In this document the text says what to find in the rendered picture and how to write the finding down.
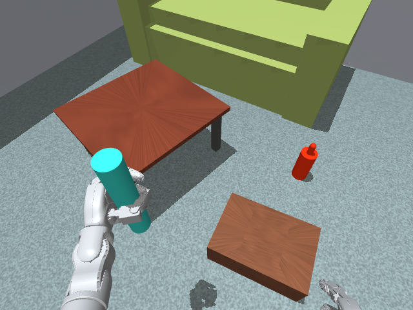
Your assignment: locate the right robot hand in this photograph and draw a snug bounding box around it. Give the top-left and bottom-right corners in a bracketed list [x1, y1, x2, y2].
[319, 279, 361, 310]

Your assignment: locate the left robot hand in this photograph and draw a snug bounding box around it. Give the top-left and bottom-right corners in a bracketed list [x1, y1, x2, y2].
[83, 167, 151, 230]

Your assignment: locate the coffee table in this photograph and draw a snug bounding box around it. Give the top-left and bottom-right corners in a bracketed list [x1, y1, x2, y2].
[53, 59, 230, 183]

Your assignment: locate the sofa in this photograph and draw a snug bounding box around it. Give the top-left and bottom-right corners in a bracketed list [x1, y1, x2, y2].
[117, 0, 372, 129]

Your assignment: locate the left robot arm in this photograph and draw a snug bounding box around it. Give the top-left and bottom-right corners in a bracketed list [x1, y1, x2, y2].
[61, 225, 116, 310]

